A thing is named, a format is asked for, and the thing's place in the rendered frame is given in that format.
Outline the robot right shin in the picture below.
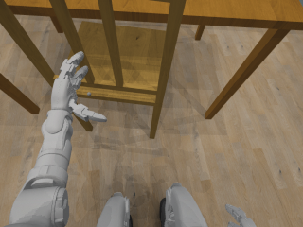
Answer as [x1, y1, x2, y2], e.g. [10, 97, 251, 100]
[164, 183, 182, 227]

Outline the chair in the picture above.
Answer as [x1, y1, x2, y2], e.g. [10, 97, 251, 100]
[0, 0, 187, 139]

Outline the left robot hand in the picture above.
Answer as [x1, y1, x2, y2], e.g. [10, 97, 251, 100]
[51, 51, 107, 122]

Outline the robot shin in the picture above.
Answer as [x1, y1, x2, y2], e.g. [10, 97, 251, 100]
[164, 183, 182, 227]
[113, 192, 130, 227]

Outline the right robot hand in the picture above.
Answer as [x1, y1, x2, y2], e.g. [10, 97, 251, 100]
[225, 204, 257, 227]

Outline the robot left forearm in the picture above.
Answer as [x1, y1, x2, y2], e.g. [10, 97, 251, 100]
[9, 109, 73, 225]

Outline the table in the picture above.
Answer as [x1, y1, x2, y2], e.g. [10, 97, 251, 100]
[0, 0, 303, 120]

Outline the robot left shin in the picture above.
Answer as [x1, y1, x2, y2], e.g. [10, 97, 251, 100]
[113, 192, 130, 227]

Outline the robot left upper arm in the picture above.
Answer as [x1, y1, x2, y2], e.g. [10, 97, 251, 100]
[3, 186, 69, 227]

